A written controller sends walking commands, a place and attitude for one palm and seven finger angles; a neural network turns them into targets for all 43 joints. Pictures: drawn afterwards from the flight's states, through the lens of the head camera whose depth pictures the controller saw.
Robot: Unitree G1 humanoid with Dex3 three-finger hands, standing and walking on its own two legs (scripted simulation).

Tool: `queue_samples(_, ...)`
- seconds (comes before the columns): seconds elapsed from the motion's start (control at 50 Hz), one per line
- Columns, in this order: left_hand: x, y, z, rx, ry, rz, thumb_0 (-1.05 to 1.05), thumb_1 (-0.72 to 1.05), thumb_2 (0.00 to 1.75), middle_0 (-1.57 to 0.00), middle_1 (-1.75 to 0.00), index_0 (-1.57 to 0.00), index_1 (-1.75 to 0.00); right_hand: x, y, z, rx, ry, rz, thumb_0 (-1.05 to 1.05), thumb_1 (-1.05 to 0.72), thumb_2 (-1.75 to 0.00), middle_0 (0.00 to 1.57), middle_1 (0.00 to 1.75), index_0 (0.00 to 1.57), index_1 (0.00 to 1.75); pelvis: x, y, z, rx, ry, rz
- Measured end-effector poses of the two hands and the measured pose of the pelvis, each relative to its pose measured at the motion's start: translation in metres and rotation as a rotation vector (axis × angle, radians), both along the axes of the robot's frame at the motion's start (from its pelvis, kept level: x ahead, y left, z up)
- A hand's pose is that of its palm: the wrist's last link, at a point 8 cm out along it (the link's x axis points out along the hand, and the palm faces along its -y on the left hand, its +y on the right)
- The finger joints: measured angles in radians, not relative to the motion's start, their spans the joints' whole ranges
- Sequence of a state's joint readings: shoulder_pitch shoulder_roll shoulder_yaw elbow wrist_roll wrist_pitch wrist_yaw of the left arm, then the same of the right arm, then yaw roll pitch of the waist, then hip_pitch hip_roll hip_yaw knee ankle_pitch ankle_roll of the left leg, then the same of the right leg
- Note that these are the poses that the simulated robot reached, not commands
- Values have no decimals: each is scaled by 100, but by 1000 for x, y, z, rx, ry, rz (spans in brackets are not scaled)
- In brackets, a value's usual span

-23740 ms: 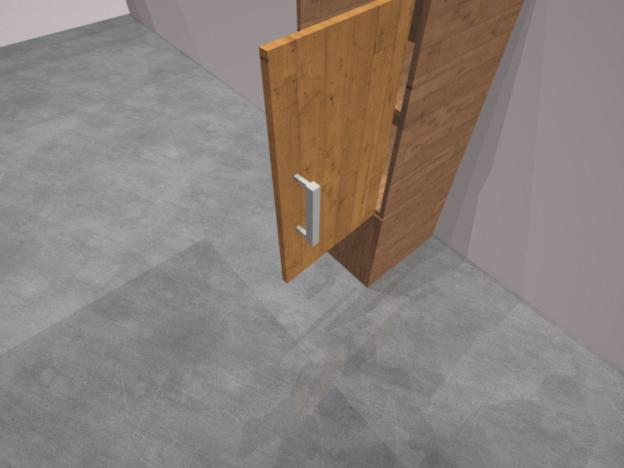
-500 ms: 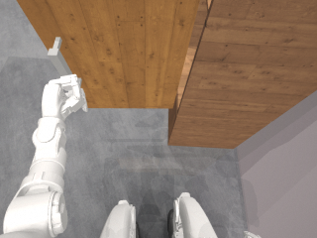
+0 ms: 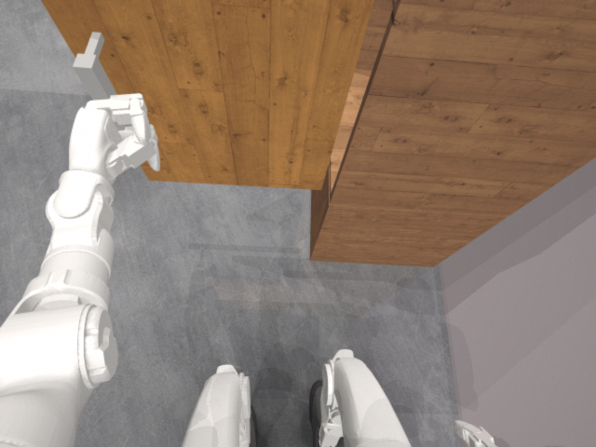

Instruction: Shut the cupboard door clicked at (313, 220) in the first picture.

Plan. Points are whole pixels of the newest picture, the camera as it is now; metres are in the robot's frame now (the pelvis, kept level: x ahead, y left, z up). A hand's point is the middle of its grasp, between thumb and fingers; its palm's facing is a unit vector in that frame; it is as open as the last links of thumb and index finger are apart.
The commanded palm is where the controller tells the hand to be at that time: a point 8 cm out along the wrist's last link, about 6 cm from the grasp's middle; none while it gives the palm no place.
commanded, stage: push the door shut along its arc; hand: left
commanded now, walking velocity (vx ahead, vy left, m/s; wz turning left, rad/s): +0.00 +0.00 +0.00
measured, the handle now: (117, 101) +0.56 +0.22 +0.04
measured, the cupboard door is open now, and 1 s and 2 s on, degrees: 91 76 71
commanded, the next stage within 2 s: pull the fist back off the door in 0.98 s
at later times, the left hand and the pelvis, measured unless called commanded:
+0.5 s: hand (173, 106) +0.55 +0.14 +0.04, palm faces -0.26 -0.97 -0.02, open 3.1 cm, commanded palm +0.56 +0.17 +0.04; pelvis -0.01 +0.01 -0.02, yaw -2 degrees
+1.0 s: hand (187, 80) +0.59 +0.13 +0.05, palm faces -0.35 -0.94 -0.03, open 3.0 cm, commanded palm +0.62 +0.13 +0.04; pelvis +0.00 +0.01 -0.03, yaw -3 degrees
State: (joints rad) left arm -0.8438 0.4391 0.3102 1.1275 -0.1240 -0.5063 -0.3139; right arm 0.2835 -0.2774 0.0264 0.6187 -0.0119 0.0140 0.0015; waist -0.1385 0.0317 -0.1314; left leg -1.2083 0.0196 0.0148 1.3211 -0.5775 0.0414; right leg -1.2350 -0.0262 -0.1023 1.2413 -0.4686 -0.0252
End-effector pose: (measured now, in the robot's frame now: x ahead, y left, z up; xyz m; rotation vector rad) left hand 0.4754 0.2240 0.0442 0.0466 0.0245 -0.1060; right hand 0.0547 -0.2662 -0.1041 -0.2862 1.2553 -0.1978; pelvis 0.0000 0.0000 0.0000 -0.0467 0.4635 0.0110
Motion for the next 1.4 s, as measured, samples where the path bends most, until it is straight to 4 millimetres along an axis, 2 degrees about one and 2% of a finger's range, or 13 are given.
queue_samples(0.16,24,4,1,-3,13,-40,2,90,90,-129,-150,-131,-150,-36,-3,0,-28,85,-40,1,-91,-89,21,30,20,30,-4,1,-7,-15,27,-1)
queue_samples(0.34,50,-3,0,-4,32,-97,2,90,90,-129,-150,-130,-150,-66,0,3,-53,153,-74,1,-91,-89,21,30,20,30,-7,6,-13,-29,57,-5)
queue_samples(0.58,82,-32,0,-10,44,-174,2,90,90,-129,-150,-130,-150,-82,15,3,-43,174,-124,1,-90,-89,21,30,20,30,-4,12,-18,-39,84,-22)
queue_samples(0.74,102,-38,4,-13,47,-199,2,90,90,-129,-150,-130,-150,-89,24,0,-31,184,-154,1,-90,-89,21,30,20,30,0,13,-21,-40,102,-35)
queue_samples(0.88,110,-36,4,-4,61,-227,0,86,91,-129,-150,-130,-150,-94,23,-2,-40,215,-152,1,-90,-89,21,30,20,30,1,11,-25,-43,117,-32)
queue_samples(1.1,124,-43,5,-7,70,-257,1,89,94,-129,-150,-130,-150,-97,10,1,-106,224,-137,1,-90,-89,21,30,20,30,-3,8,-33,-58,143,-19)
queue_samples(1.18,128,-44,-1,-142,56,-41,3,82,91,-129,-150,-130,-150,-100,13,1,-85,233,-99,0,-91,-89,20,30,20,30,-4,8,-34,-62,154,-21)
queue_samples(1.24,126,-51,-4,-94,18,90,1,80,90,-129,-150,-130,-150,-102,20,0,-33,243,-86,0,-91,-89,20,30,20,30,-5,7,-33,-58,155,-23)
queue_samples(1.32,120,-62,-11,-4,20,105,1,83,90,-129,-150,-130,-150,-109,31,-2,32,261,-121,0,-91,-89,20,30,20,30,-4,5,-28,-48,145,-29)
queue_samples(1.4,112,-65,-12,-18,46,90,1,86,89,-129,-150,-130,-150,-113,40,1,73,264,-161,0,-91,-89,20,30,20,30,-1,3,-19,-38,129,-36)
